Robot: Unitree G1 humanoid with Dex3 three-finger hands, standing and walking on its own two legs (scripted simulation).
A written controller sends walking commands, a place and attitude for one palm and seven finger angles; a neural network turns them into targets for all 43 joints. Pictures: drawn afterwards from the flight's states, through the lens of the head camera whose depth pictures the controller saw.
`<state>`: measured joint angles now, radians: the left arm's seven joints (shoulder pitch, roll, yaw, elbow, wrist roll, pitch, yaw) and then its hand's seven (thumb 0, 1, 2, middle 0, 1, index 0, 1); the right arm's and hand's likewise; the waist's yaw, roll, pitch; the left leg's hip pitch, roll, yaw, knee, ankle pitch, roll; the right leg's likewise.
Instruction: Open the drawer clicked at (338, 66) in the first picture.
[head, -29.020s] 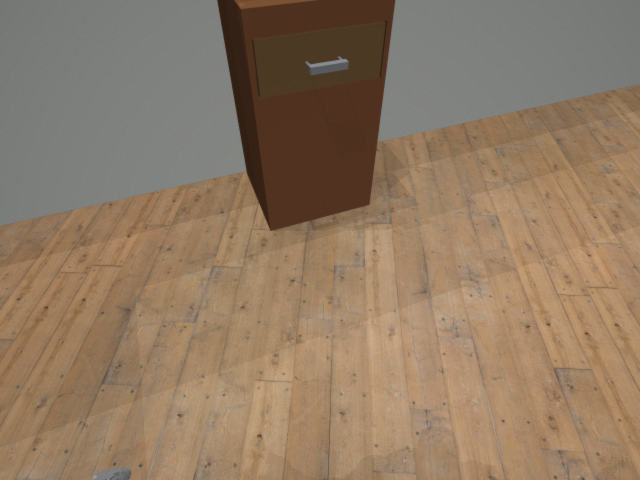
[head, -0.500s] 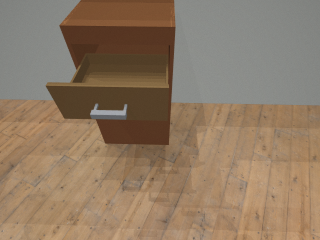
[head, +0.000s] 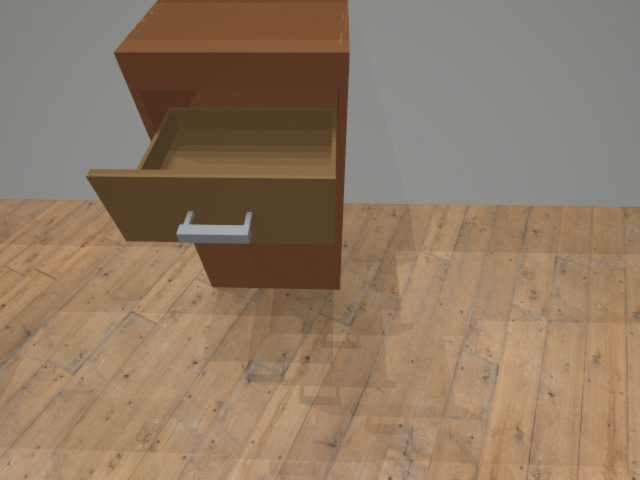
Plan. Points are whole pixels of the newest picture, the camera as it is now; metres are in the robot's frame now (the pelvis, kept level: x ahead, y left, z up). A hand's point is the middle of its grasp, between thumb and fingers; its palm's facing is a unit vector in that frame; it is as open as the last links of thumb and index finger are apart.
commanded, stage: stand and wait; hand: left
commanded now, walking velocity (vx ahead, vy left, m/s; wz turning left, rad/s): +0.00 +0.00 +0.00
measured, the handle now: (217, 225) +0.54 +0.23 -0.06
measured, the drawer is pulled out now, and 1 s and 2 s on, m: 0.29 0.29 0.29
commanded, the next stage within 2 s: none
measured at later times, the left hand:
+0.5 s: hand out of the picture +0.02 +0.16 -0.17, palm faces +0.04 -0.98 -0.21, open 7.3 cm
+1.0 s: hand out of the picture +0.03 +0.17 -0.17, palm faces +0.04 -0.98 -0.22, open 7.4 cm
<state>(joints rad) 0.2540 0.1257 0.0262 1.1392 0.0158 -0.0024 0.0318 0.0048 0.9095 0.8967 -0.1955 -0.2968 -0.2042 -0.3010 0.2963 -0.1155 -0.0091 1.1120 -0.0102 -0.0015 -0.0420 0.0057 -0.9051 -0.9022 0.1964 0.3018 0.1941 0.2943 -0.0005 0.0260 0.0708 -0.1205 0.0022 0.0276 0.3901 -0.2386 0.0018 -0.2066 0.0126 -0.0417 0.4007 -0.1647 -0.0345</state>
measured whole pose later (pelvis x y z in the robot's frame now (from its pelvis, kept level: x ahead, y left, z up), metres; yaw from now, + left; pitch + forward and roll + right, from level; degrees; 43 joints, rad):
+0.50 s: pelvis +0.01 -0.01 +0.00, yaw +0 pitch -2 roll +0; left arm 0.24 0.14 0.03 1.14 0.01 -0.01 0.03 0.00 0.91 0.90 -0.20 -0.30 -0.20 -0.30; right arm 0.29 -0.14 -0.01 1.13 -0.01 0.00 -0.04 0.01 -0.91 -0.90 0.20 0.30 0.19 0.29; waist 0.00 0.03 0.07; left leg -0.10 0.02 0.02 0.37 -0.24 -0.02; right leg -0.18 0.03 -0.05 0.38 -0.17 -0.05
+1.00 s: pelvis +0.02 -0.01 +0.00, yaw +0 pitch -1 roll +0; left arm 0.23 0.15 0.03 1.14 0.01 -0.01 0.03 0.00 0.90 0.90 -0.20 -0.30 -0.20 -0.30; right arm 0.28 -0.15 -0.01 1.13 -0.01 0.00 -0.04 0.01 -0.90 -0.90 0.20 0.30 0.19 0.29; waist 0.00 0.02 0.06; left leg -0.08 0.02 0.02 0.36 -0.25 -0.02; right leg -0.17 0.03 -0.05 0.37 -0.17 -0.05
